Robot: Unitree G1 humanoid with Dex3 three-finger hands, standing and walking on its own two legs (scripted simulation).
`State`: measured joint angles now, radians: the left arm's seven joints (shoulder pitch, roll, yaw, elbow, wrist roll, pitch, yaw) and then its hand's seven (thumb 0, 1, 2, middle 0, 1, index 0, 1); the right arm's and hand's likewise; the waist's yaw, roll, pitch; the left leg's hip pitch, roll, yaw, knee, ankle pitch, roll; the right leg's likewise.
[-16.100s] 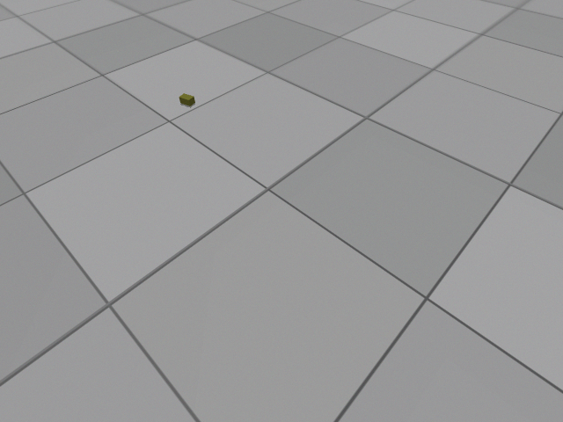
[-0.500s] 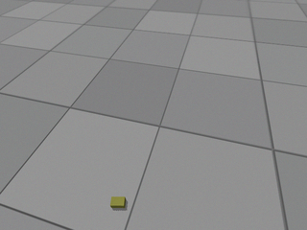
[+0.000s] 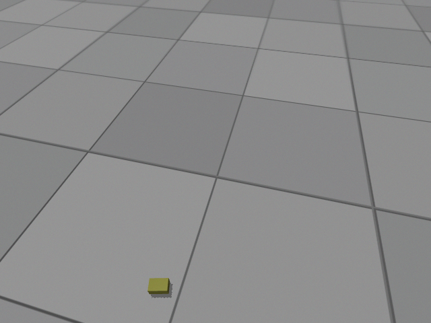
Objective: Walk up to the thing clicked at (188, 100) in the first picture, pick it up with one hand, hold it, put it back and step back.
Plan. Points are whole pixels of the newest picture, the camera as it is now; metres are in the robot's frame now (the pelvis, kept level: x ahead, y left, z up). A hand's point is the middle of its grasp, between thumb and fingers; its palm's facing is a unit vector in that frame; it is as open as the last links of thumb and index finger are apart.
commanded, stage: stand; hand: left
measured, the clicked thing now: (159, 286) +0.43 +0.26 -0.76
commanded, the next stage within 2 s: none
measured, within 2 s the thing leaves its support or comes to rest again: neither
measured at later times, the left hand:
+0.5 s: hand out of the picture +0.06 +0.26 -0.16, palm faces -0.04 -0.94 -0.35, open 7.4 cm
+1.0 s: hand out of the picture +0.08 +0.25 -0.15, palm faces -0.05 -0.93 -0.35, open 7.4 cm
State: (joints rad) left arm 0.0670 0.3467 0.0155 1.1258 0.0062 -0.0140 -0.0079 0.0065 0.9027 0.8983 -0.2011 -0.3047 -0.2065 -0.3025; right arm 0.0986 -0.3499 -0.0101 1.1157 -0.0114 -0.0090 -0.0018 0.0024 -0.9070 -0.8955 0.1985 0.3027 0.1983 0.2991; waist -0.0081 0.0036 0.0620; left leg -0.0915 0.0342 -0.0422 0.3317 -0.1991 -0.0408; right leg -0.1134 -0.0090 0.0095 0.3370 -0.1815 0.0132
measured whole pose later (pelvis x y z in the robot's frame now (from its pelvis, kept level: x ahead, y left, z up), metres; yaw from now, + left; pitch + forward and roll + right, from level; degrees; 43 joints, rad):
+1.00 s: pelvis +0.00 +0.00 +0.00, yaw +0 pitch -2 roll +0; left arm 0.11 0.36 -0.01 1.11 0.01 -0.01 -0.01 0.01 0.90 0.90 -0.20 -0.30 -0.21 -0.30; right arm 0.11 -0.36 0.00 1.12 -0.01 0.00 0.01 0.00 -0.91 -0.90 0.20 0.30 0.20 0.30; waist 0.00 0.01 0.06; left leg -0.09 0.03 -0.03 0.33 -0.19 -0.04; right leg -0.13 -0.01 0.02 0.35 -0.18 0.01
